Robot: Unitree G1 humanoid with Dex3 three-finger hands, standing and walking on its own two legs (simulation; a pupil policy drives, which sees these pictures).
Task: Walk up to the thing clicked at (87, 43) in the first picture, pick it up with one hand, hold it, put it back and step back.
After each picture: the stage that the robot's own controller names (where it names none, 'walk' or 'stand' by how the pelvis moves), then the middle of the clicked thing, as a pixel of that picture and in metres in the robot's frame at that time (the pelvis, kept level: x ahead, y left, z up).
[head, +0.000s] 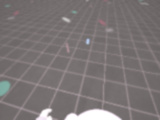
stand; (87, 41) +1.88 +0.10 -0.72
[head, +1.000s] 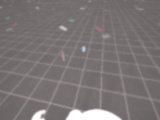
walk; (83, 48) +1.74 +0.27 -0.71
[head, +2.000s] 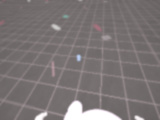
walk; (78, 57) +1.19 +0.33 -0.72
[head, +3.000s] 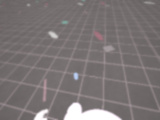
walk; (76, 76) +0.77 +0.29 -0.72
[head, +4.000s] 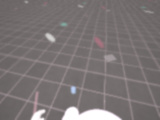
walk; (73, 90) +0.53 +0.23 -0.71
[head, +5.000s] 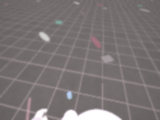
stand; (69, 95) +0.42 +0.23 -0.71
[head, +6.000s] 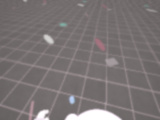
stand; (72, 99) +0.38 +0.21 -0.72
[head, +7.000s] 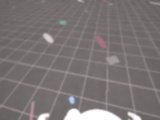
stand; (72, 100) +0.34 +0.24 -0.71
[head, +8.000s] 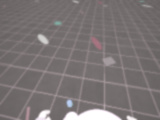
stand; (69, 103) +0.30 +0.23 -0.72
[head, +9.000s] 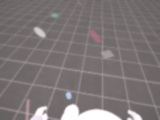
stand; (68, 95) +0.34 +0.24 -0.71
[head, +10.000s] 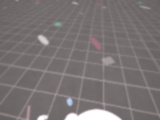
stand; (69, 101) +0.33 +0.24 -0.72
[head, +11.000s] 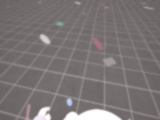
stand; (69, 102) +0.33 +0.23 -0.72
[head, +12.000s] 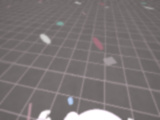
stand; (70, 100) +0.34 +0.23 -0.72
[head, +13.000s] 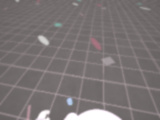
stand; (69, 101) +0.34 +0.23 -0.72
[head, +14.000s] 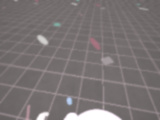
stand; (69, 101) +0.35 +0.23 -0.72
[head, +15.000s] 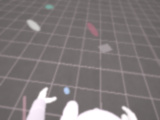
go down; (66, 90) +0.36 +0.25 -0.67
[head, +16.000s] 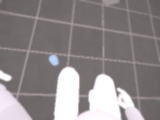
go down; (54, 60) +0.39 +0.32 -0.29
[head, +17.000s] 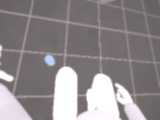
close in; (50, 60) +0.38 +0.33 -0.29
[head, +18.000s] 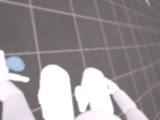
close in; (16, 64) +0.32 +0.37 -0.21
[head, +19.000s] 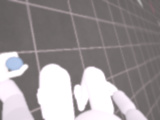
lift; (15, 64) +0.31 +0.36 -0.21
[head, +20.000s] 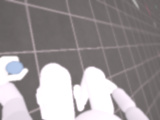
lift; (15, 68) +0.29 +0.35 -0.21
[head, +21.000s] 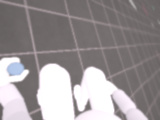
lift; (16, 69) +0.29 +0.35 -0.20
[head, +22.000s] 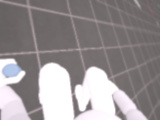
lift; (13, 71) +0.27 +0.37 -0.20
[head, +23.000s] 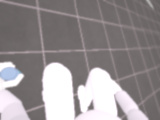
lift; (12, 74) +0.24 +0.39 -0.19
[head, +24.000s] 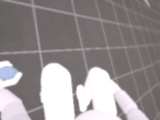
lift; (10, 73) +0.25 +0.39 -0.20
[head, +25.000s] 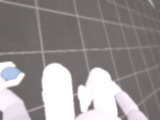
lift; (13, 74) +0.24 +0.39 -0.19
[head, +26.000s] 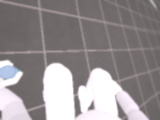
lift; (11, 73) +0.24 +0.40 -0.19
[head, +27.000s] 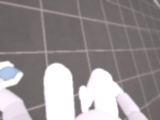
lift; (11, 74) +0.24 +0.41 -0.19
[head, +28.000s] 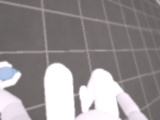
lift; (10, 74) +0.23 +0.41 -0.18
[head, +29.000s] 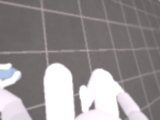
lift; (10, 74) +0.23 +0.42 -0.19
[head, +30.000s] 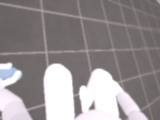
lift; (11, 73) +0.24 +0.42 -0.19
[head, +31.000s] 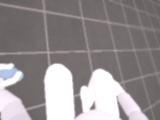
lift; (12, 74) +0.23 +0.42 -0.19
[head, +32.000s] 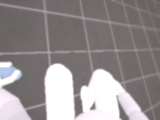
lift; (10, 72) +0.24 +0.43 -0.18
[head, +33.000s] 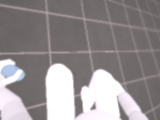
lift; (14, 73) +0.24 +0.42 -0.19
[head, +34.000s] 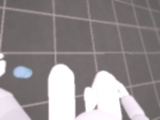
stand; (23, 72) +0.24 +0.42 -0.23
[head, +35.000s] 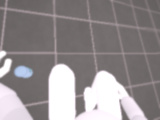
stand; (24, 72) +0.24 +0.42 -0.23
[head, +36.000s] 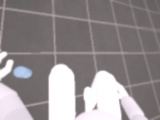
stand; (23, 72) +0.24 +0.42 -0.23
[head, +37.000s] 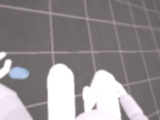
stand; (20, 73) +0.23 +0.42 -0.22
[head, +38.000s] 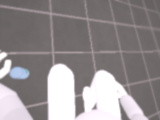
stand; (20, 73) +0.23 +0.42 -0.22
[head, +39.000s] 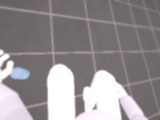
stand; (20, 73) +0.23 +0.42 -0.22
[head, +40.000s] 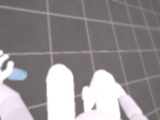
stand; (18, 74) +0.23 +0.42 -0.22
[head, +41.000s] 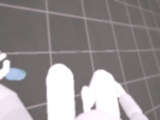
stand; (16, 74) +0.23 +0.42 -0.22
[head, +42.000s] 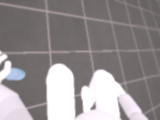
stand; (15, 74) +0.23 +0.42 -0.22
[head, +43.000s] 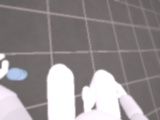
stand; (18, 74) +0.23 +0.42 -0.22
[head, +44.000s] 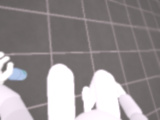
stand; (17, 74) +0.23 +0.42 -0.22
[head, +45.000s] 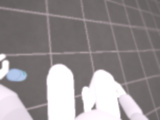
stand; (17, 75) +0.23 +0.42 -0.22
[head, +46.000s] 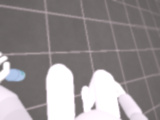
stand; (15, 75) +0.23 +0.42 -0.22
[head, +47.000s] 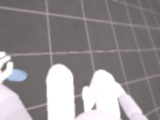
stand; (17, 75) +0.23 +0.42 -0.22
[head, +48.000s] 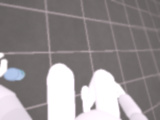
stand; (15, 74) +0.23 +0.42 -0.22
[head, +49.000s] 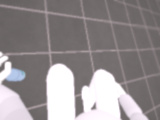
stand; (16, 75) +0.23 +0.42 -0.22
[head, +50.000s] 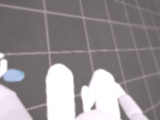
stand; (15, 75) +0.22 +0.42 -0.22
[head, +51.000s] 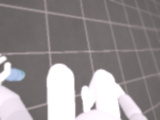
stand; (15, 74) +0.23 +0.42 -0.21
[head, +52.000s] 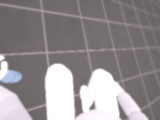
stand; (11, 76) +0.22 +0.42 -0.21
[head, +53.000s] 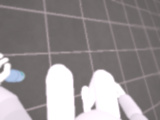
stand; (15, 76) +0.22 +0.42 -0.22
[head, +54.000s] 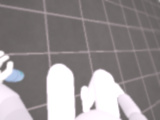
stand; (14, 75) +0.23 +0.42 -0.22
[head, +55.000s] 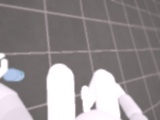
stand; (14, 75) +0.23 +0.42 -0.21
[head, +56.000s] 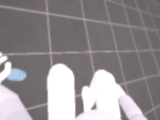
stand; (17, 74) +0.23 +0.41 -0.22
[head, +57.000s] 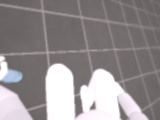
stand; (12, 76) +0.22 +0.42 -0.21
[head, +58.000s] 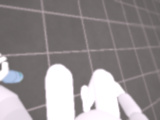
stand; (13, 76) +0.22 +0.42 -0.22
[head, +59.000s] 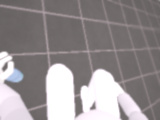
stand; (14, 75) +0.23 +0.41 -0.21
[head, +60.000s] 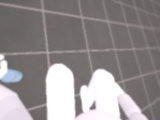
stand; (12, 76) +0.22 +0.42 -0.21
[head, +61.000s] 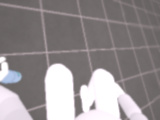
stand; (11, 76) +0.22 +0.42 -0.21
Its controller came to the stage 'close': yes
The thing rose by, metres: 0.04
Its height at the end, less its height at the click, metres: +0.00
